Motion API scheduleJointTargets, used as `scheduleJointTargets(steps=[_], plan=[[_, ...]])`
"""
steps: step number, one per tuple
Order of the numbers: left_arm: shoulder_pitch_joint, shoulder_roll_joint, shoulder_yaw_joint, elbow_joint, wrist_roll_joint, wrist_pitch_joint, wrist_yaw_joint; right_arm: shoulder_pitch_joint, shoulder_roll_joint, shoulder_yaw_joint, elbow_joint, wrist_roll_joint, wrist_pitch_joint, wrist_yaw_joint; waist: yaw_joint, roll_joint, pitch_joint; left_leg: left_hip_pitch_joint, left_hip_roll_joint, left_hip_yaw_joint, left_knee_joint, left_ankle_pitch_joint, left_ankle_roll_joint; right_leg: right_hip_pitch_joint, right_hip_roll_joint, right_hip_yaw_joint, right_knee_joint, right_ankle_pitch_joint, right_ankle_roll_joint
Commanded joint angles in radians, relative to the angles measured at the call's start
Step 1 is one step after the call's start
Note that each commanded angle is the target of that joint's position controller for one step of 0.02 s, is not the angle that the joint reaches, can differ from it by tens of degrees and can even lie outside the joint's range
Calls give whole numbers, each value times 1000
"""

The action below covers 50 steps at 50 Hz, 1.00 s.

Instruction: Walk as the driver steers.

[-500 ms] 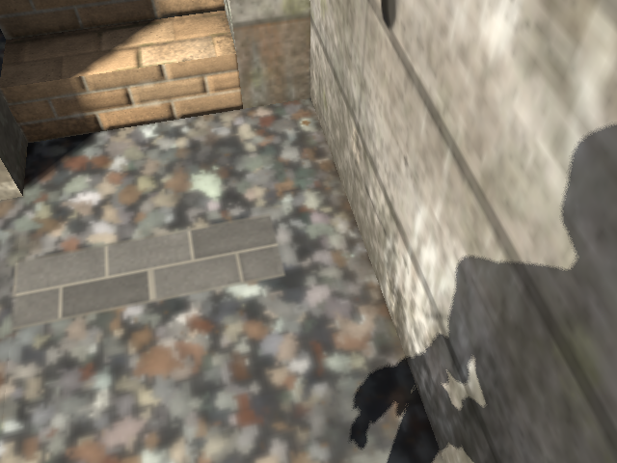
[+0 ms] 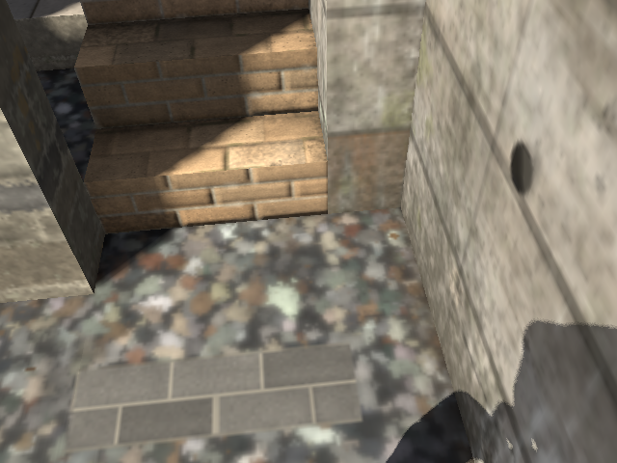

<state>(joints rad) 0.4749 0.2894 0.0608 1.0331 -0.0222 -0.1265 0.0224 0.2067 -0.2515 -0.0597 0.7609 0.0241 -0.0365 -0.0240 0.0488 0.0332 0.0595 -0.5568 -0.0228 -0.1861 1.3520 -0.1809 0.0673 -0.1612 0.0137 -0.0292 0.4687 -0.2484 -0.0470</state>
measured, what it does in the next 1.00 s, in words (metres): walks ahead: left foot, then right foot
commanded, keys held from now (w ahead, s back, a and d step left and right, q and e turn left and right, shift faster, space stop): w+shift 0.82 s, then w+q+shift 0.18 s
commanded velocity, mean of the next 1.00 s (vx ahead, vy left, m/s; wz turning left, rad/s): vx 1.00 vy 0.00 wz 0.06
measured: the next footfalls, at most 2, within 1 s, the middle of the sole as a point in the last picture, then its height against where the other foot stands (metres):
left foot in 0.28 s outside the picture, level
right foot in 0.78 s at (305, 329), level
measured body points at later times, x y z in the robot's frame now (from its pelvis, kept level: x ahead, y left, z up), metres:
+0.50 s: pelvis +0.38 +0.18 +0.00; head +0.38 +0.19 +0.45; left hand +0.52 +0.45 -0.11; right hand +0.36 -0.08 -0.13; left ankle +0.36 +0.28 -0.74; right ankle +0.39 +0.02 -0.64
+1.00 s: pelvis +0.80 +0.20 +0.00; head +0.82 +0.20 +0.45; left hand +0.80 +0.50 -0.12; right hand +0.97 -0.06 -0.09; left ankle +0.82 +0.37 -0.63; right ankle +0.82 +0.11 -0.74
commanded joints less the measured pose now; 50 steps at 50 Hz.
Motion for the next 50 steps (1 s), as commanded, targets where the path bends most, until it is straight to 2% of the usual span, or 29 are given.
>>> scheduleJointTargets(steps=[1,3,7,10,12,13,14,15,16,17,18,19,20,21,24,28,32,34,37,39,40,41,42,43,44,45,46,48,50], plan=[[-94,102,11,-75,-1,-11,23,13,-43,-12,-57,1,3,-9,-72,-147,144,-90,116,52,-185,147,-100,-192,-235,235,-373,-170,-156],[-36,127,19,-80,0,-12,41,-91,-34,-9,-75,-1,-2,-6,-28,-161,133,-104,161,92,-336,267,-144,-145,-243,182,-379,-85,-137],[3,176,34,-115,1,-7,45,-207,-29,-4,-68,36,-17,35,17,-217,151,103,126,189,-650,346,-141,-141,-235,80,-416,-27,-76],[30,206,45,-103,-1,18,43,-240,-70,-9,-65,16,-37,64,16,-237,159,104,101,202,-770,237,-101,22,-291,44,-374,16,-55],[10,221,43,-102,0,39,22,-176,-116,-26,-87,16,-59,76,-61,-269,112,172,70,209,-768,43,-47,94,-322,35,-232,305,-60],[-32,238,41,-116,19,43,20,-1,-154,-51,-58,21,-61,67,-183,-267,16,309,22,264,-736,-57,-20,82,-290,-4,-23,518,-45],[-37,205,27,-130,36,47,21,255,-203,-77,18,28,-55,59,-302,-193,-124,599,9,249,-708,-86,12,-62,-262,-13,292,650,-36],[-23,44,-15,-189,61,36,19,365,-321,-89,73,2,-54,58,-280,267,-234,825,183,-65,-805,-297,70,-363,-147,21,721,58,1],[132,-47,-34,-205,12,-4,19,384,-350,-87,91,-4,-60,77,-170,634,-421,925,302,-614,-1117,-721,185,-538,-20,159,974,-302,-32],[48,28,-17,-191,-22,-20,22,318,-214,-53,65,-14,-75,87,-163,398,-343,846,321,-639,-1171,-660,139,-623,-63,195,1110,-245,-41],[-57,53,-16,-208,-33,-25,16,250,-153,-41,53,-14,-75,91,-152,196,-227,758,319,-491,-1102,-475,109,-696,-105,150,1095,-187,-52],[-96,67,-13,-207,-9,-23,13,181,-149,-36,41,-18,-81,92,-114,36,-201,649,276,-370,-1058,-366,91,-650,-154,134,1015,-109,-48],[-118,75,-3,-211,12,-11,11,109,-132,-30,29,-29,-85,89,-78,31,-154,524,235,-267,-1047,-271,93,-587,-193,136,928,-31,-35],[-121,70,1,-214,13,9,2,80,-102,-19,34,-40,-88,83,-55,76,-122,433,213,-209,-1061,-223,100,-529,-215,140,882,6,-25],[-176,63,1,-241,21,45,-16,137,-78,-7,71,-30,-101,57,-51,75,-19,360,190,-122,-1157,-138,138,-527,-210,119,741,86,17],[-383,74,-10,-337,21,33,-21,205,-119,-1,91,-21,-106,29,-90,-16,90,418,201,-45,-1241,-8,147,-654,-174,97,461,283,55],[-556,60,-33,-391,13,3,-64,316,-133,8,129,-17,-102,17,-162,-18,168,459,167,94,-1322,176,127,-559,-105,-27,167,418,35],[-601,59,-35,-428,10,-8,-83,322,-137,11,145,-16,-98,20,-148,-15,170,499,174,128,-1333,321,112,-473,-77,-41,63,431,4],[-487,146,-3,-455,3,-2,-70,276,-242,-10,143,-35,-91,23,-37,53,17,655,194,135,-1131,980,86,-261,33,-72,52,305,-31],[-91,206,26,-356,-1,17,-27,182,-276,-24,109,-81,-53,22,159,110,-204,628,160,154,-670,1164,70,93,52,-89,50,227,-55],[191,233,29,-277,12,49,1,128,-190,2,79,-81,-56,23,246,2,-348,364,106,134,-237,787,47,438,-116,105,161,58,-109],[206,287,46,-228,62,26,-19,376,14,49,85,7,-104,49,47,-398,-500,-24,-129,-28,116,-301,10,676,-366,765,-12,-412,-338],[177,180,31,-240,58,23,-23,271,-83,46,83,66,-134,59,113,-278,-412,-165,-62,-62,181,-313,42,640,-365,889,-190,-615,-300],[41,160,30,-274,56,16,-16,143,-126,40,29,77,-142,57,87,-218,-232,-227,10,-24,120,-208,50,493,-360,737,-234,-450,-240],[-79,146,25,-298,64,0,-10,69,-136,45,4,51,-142,35,46,-42,-167,-155,58,-3,56,-125,30,315,-340,597,-256,-161,-201],[-140,152,26,-290,75,-16,-1,41,-137,39,3,17,-129,14,9,44,-123,-95,96,0,20,-61,6,165,-323,475,-259,74,-181],[-170,152,23,-289,92,-23,-1,52,-142,32,-2,12,-108,9,-38,50,-115,-45,127,-1,28,-57,-9,82,-320,404,-276,144,-173],[-193,125,9,-257,58,-27,-6,97,-107,29,4,21,-59,3,-87,-6,-34,-27,182,-14,-48,-52,-46,-47,-290,242,-334,170,-139],[-213,133,2,-248,79,-27,1,-2,-76,34,-86,11,-39,9,-81,-78,17,-99,188,51,-106,27,-85,-123,-242,42,-314,431,-123]])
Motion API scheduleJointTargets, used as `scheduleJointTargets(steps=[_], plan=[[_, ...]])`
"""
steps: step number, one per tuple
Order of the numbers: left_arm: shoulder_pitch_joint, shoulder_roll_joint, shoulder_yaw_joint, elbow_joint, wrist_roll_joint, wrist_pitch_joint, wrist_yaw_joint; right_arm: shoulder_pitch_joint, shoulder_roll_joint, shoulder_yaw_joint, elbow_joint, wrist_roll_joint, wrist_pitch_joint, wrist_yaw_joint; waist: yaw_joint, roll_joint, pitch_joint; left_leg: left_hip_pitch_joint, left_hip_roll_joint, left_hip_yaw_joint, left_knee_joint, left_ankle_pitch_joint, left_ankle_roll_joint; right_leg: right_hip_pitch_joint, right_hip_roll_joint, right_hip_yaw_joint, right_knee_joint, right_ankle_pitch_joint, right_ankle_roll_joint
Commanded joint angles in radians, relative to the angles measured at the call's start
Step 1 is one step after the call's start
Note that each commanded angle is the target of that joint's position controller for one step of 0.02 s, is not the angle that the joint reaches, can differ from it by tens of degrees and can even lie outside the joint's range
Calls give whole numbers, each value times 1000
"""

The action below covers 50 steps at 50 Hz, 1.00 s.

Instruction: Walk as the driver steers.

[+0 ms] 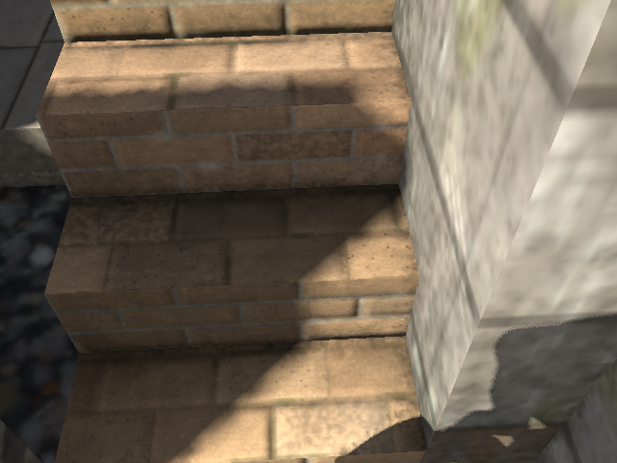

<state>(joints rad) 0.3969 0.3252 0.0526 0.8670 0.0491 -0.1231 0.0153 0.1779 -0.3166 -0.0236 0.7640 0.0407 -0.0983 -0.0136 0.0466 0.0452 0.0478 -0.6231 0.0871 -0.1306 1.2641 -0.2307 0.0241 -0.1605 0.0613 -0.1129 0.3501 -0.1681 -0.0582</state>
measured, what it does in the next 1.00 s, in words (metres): climbs, turning left: left foot, then right foot 0.21 m higher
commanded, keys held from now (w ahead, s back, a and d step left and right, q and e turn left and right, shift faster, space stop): w+q+shift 0.60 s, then w+shift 0.08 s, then w+e+shift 0.32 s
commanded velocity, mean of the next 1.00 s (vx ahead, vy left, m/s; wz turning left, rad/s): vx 1.00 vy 0.00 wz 0.53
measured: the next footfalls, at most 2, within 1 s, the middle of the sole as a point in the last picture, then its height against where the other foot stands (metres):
left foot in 0.24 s outside the picture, level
right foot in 0.68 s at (319, 383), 0.21 m higher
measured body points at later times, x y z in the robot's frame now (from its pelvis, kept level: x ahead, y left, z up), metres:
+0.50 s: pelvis +0.32 +0.11 +0.00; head +0.34 +0.15 +0.45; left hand +0.56 +0.31 -0.03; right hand +0.28 -0.16 -0.11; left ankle +0.26 +0.15 -0.74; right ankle +0.40 -0.01 -0.38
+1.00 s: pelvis +0.46 +0.28 +0.17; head +0.45 +0.29 +0.62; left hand +0.35 +0.47 +0.02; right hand +0.79 +0.25 +0.16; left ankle +0.45 +0.43 -0.54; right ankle +0.53 +0.04 -0.49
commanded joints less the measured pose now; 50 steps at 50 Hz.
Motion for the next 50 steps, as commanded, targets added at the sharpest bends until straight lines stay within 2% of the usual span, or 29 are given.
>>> scheduleJointTargets(steps=[1,5,7,9,11,12,13,14,15,16,19,25,27,29,30,31,32,33,35,36,38,42,43,44,45,47,48,49,50], plan=[[-143,93,7,-86,4,-35,18,-6,-3,-2,-125,-9,24,-1,-80,-86,43,-24,68,26,-94,179,-56,-174,-249,40,-183,419,-93],[-145,163,8,-105,-12,-26,23,-20,22,-8,-193,-28,48,10,-95,-116,-23,121,30,126,-286,358,-49,-178,-253,-54,-105,544,-84],[-207,202,10,-127,-9,-4,29,37,-49,-37,-233,-59,75,3,-160,-157,-126,97,2,166,-153,157,-3,9,-325,-68,42,983,-56],[-249,216,13,-141,-14,10,18,96,-113,-63,-197,-43,85,20,-196,-210,-162,200,-33,243,-215,93,45,102,-300,-123,128,1017,-22],[-416,197,5,-186,-37,18,8,349,-173,-113,-150,-49,96,7,-373,-201,-231,522,-77,263,-443,156,124,22,-314,-89,515,1335,-34],[-591,144,-11,-237,-65,15,7,592,-174,-121,-72,-62,81,11,-515,-36,-142,687,-61,206,-838,410,203,-194,-199,-87,1015,760,17],[-660,-88,-77,-294,-8,-5,10,550,-187,-101,18,-47,72,17,-411,405,161,637,-68,71,-850,819,226,-684,13,-75,1601,-384,39],[-383,-200,-113,-360,45,-51,-10,367,-155,-38,-29,-17,62,29,-64,498,48,572,-56,-182,-671,1169,256,-840,17,125,1762,-373,6],[-212,-118,-96,-359,28,-68,-13,300,-140,-48,-95,-20,69,14,9,292,-147,636,85,-484,-818,859,341,-864,8,189,1765,-301,21],[-135,-82,-84,-337,-4,-73,-22,275,-109,-48,-92,-26,91,0,47,126,-164,569,141,-648,-971,470,356,-867,-20,196,1680,-241,63],[-270,-102,-97,-358,18,16,-27,198,-156,-61,-64,-13,76,-15,39,-128,-24,313,99,-515,-986,-48,297,-897,-121,175,1609,-138,122],[-660,-294,-155,-581,0,7,-6,412,-37,-29,82,21,56,-19,-104,-7,24,428,7,-403,-967,138,221,-1247,-119,50,1885,-322,67],[-640,-248,-147,-619,6,11,16,310,-72,-42,51,32,101,-54,-48,43,-52,203,-12,-315,-1177,260,246,-798,-127,-45,1386,-333,73],[-450,-127,-44,-499,-19,32,68,222,-108,-58,24,1,83,-29,47,165,-337,225,-4,-170,-986,1865,228,-152,-24,-116,1232,-385,69],[-309,-39,-10,-514,-33,39,79,203,-262,-109,22,-15,75,-49,147,316,-436,439,66,-219,-817,2175,215,-134,5,-33,1047,-555,80],[-110,69,38,-460,-65,38,75,62,-250,-121,-2,-14,70,-59,252,342,-457,475,41,-198,-566,2267,180,30,-50,142,785,-554,40],[-78,150,71,-341,-58,16,49,146,-87,-76,-35,14,59,-33,122,-271,-654,79,-161,-226,-24,1425,113,394,-359,791,517,-717,-190],[-52,116,65,-297,-31,30,51,111,-39,-42,-1,-11,37,-5,108,-725,-767,36,-235,-222,348,85,72,432,-481,1213,301,-367,-306],[27,-121,-4,-130,-25,69,-10,-348,146,21,-185,-37,32,46,183,-335,-323,-179,-184,-7,647,-205,66,21,-199,578,342,-150,-176],[-91,-223,-25,-94,-41,71,-12,-89,221,42,-167,-5,52,42,-17,-213,-163,-234,-154,-121,655,-229,95,-265,-309,690,307,-369,-175],[-297,-201,-36,-141,-106,62,7,57,154,46,-160,-4,99,31,-118,-152,61,-238,-84,-83,715,-274,24,-568,-272,642,206,-590,-149],[-83,85,23,-144,-85,61,59,-142,162,88,-321,-37,59,22,-69,-35,17,-328,37,59,212,-177,-34,-361,-242,558,148,-426,-143],[-93,131,39,-170,-57,77,72,-135,139,88,-315,-21,56,35,-77,22,-44,-92,16,182,-76,-197,-50,-467,-201,453,143,-443,-143],[-86,98,52,-176,-84,88,81,-225,109,80,-343,-8,67,48,-33,-18,-68,234,-7,197,-329,-256,-57,-647,-171,377,39,-369,-109],[-112,100,48,-181,-70,87,74,-142,93,41,-306,41,72,42,-97,-89,-93,418,-72,313,-408,-106,-88,-650,-172,364,-21,-354,-139],[-338,76,32,-251,-48,34,43,184,-56,-71,-213,45,58,28,-334,-253,-121,692,-45,229,-531,278,-100,-546,-157,307,156,71,-108],[-334,13,15,-266,-61,22,29,292,-95,-111,-169,36,52,15,-394,-199,-171,784,-17,182,-737,213,-104,-447,-113,221,454,248,-91],[-268,-121,-20,-290,-46,22,23,297,-99,-84,-127,-6,37,42,-298,71,-175,879,73,5,-609,458,-108,-674,-52,219,972,-239,-25],[62,-219,-48,-280,-94,25,26,160,-172,-90,-185,-43,26,32,-65,406,-305,811,318,-551,-836,350,-28,-781,-26,285,1422,-155,0]])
